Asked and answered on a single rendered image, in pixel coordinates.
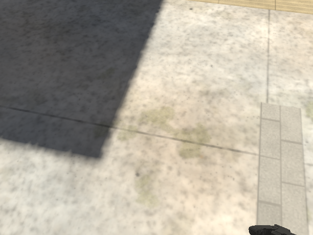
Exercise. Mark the robot right hand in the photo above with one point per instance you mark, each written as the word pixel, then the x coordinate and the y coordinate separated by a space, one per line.
pixel 269 230

